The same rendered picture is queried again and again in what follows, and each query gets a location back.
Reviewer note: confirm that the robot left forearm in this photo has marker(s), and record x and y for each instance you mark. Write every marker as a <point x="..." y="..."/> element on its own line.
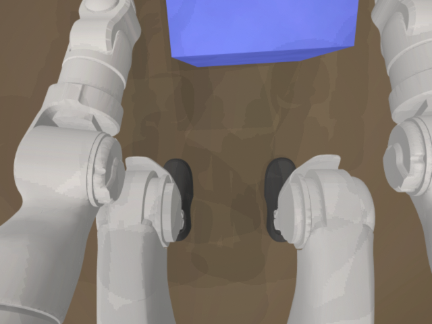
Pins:
<point x="89" y="91"/>

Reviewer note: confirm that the right robot upper arm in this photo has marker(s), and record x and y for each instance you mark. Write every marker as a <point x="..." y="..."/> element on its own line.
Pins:
<point x="407" y="165"/>

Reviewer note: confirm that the carton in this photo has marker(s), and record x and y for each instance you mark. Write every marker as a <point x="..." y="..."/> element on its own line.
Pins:
<point x="235" y="32"/>

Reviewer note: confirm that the left robot upper arm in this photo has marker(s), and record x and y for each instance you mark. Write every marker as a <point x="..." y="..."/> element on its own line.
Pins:
<point x="64" y="176"/>

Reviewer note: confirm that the left robot thigh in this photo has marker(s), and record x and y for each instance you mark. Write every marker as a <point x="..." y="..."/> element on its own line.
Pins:
<point x="132" y="286"/>

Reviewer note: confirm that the left robot foot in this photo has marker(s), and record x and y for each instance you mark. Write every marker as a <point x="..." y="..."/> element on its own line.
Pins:
<point x="182" y="175"/>

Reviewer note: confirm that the robot right forearm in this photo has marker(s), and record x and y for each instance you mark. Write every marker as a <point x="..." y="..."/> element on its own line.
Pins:
<point x="405" y="28"/>

